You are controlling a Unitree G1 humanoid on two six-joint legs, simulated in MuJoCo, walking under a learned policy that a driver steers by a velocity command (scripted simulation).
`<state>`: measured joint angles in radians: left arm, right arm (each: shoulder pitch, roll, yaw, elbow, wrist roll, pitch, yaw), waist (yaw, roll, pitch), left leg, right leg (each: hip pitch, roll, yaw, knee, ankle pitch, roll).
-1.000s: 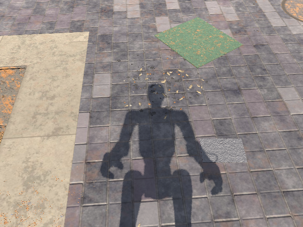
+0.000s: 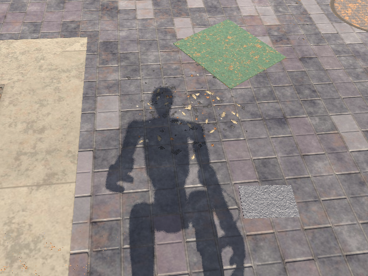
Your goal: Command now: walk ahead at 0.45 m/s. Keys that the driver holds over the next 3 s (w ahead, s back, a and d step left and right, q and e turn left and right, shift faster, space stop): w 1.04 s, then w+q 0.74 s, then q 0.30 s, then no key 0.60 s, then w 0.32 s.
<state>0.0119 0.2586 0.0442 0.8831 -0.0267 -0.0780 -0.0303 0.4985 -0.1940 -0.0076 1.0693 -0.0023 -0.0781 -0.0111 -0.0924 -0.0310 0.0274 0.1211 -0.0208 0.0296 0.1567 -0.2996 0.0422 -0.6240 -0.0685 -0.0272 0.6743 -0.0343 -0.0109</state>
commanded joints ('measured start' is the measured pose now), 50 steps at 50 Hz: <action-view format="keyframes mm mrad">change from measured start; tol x32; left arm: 1 -196 32 -7 -118 -6 -18 -13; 8 406 270 90 22 23 -8 9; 50 4 46 13 -27 18 -8 23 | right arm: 1 46 -185 -39 -21 12 -6 -11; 28 -544 -122 -45 -303 23 -21 33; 35 -24 -317 -117 -184 6 -20 36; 50 -150 -206 -75 -152 9 -25 6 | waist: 1 10 136 139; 9 227 -185 -444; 18 61 -24 34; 30 138 -18 46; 35 -14 317 -419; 50 46 86 33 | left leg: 1 -108 244 -98 -74 409 124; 6 -12 252 -38 302 1016 68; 9 -714 -44 -126 1168 -243 -26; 10 -819 21 -168 1249 -216 0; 30 -712 105 -41 357 267 1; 33 -211 78 -22 351 238 81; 35 285 427 -770 154 2 291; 40 -234 265 -297 28 217 172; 50 -246 199 -83 -65 316 154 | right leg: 1 7 33 -27 -112 64 -16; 7 670 58 10 -126 -20 -153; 9 1096 -333 811 -366 -360 -368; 16 366 -139 231 -564 -79 -242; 30 673 -193 121 -464 102 -167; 33 564 -96 34 -32 374 -102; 36 -109 68 144 658 -505 -40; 50 -11 -37 34 -33 146 8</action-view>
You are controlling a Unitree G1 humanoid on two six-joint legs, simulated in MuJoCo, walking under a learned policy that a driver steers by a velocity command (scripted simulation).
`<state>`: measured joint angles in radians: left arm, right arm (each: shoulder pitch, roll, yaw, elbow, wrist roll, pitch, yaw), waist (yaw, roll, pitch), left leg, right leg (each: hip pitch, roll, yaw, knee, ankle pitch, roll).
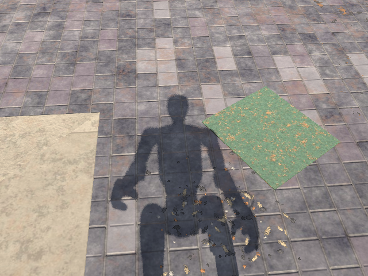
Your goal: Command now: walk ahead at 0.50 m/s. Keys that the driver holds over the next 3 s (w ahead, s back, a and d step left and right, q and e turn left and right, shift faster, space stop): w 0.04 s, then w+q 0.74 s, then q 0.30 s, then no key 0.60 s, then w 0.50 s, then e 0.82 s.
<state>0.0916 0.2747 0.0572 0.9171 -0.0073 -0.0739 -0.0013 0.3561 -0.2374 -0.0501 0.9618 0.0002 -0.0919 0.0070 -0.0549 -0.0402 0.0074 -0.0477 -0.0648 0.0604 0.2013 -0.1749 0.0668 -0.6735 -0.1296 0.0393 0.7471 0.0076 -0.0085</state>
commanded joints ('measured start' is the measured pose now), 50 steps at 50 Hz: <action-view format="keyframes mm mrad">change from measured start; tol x32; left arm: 1 -106 29 -2 -69 -4 -14 -10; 12 336 247 72 0 12 -37 -17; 50 -16 69 22 -155 19 0 16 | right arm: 1 14 -165 -33 -34 9 -9 -13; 50 -135 -215 -84 -287 19 59 -34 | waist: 1 -2 95 61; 12 164 -237 -427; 22 43 -26 31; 50 62 104 -105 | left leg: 1 -58 249 -111 -108 182 129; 10 -30 228 -139 388 482 52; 12 -595 14 -140 986 -432 -39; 13 -680 75 -204 1084 -402 -27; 26 -623 210 -104 624 205 -44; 36 -252 21 82 386 13 93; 39 462 408 -904 100 -211 382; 43 -11 290 -417 117 496 239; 50 -180 165 -250 148 688 164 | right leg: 1 44 32 -38 -139 115 5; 8 154 83 -25 -274 -57 -41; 10 588 72 -20 -255 -38 -96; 12 1123 -306 634 -385 -254 -282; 19 498 -143 63 -610 -119 -162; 31 722 -167 -222 -585 119 -139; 36 734 -142 -300 -118 679 -71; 39 -76 159 12 669 -620 30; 50 167 110 -4 41 -114 76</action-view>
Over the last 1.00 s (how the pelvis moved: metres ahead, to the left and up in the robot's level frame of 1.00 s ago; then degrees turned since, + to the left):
0.58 0.03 0.01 0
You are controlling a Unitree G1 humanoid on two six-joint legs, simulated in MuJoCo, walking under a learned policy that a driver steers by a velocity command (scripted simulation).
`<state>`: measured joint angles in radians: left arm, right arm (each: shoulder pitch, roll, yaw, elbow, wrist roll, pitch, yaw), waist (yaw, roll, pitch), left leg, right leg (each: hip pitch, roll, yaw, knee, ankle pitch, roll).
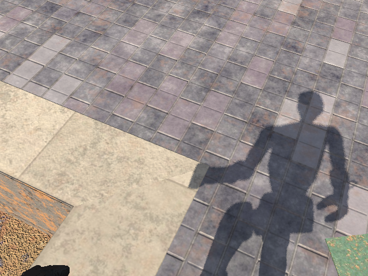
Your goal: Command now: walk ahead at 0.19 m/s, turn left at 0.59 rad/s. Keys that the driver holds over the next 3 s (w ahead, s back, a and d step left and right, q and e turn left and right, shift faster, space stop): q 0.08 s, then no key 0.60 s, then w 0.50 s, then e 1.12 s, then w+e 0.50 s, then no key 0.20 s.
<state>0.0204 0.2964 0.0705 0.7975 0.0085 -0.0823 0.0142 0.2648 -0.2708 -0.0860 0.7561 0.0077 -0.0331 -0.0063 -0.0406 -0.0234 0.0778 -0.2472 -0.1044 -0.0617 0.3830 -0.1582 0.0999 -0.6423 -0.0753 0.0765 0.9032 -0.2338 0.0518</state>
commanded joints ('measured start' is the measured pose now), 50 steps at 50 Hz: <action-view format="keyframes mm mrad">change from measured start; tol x32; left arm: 1 33 49 7 -44 -1 10 -4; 50 337 114 9 153 -20 -36 -40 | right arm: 1 -39 -181 -48 -83 14 9 -25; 50 -77 -82 -4 -55 29 -62 -10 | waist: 1 37 103 -187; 50 108 -66 -22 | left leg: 1 28 200 -135 -22 640 113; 10 88 157 -273 239 294 15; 13 -231 30 -149 670 -582 -132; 26 176 204 -82 27 14 -55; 41 13 357 -367 -167 -517 108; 50 -592 162 -38 768 -246 -38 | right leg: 1 149 68 -37 -168 177 15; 8 204 80 1 -375 169 -28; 12 711 -316 398 -463 961 -356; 17 427 -174 257 -600 199 -267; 26 276 -43 72 -537 -111 -112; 42 192 61 -99 -254 -155 -124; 47 807 -285 600 -687 -109 -362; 50 776 -246 394 -681 -29 -304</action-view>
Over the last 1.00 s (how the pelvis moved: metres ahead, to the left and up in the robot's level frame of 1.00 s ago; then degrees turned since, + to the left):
0.52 0.07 0.00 29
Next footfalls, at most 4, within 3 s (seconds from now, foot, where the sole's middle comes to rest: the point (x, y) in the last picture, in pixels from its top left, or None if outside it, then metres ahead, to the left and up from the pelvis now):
0.20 right None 0.25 -0.13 -0.78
0.50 left None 0.13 0.11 -0.78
1.32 left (127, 248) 0.52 0.18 -0.78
1.78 right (194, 254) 0.49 -0.06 -0.78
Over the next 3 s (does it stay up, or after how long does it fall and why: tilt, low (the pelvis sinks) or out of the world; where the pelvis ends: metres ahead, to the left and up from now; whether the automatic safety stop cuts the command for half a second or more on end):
stays up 0.57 -0.11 0.00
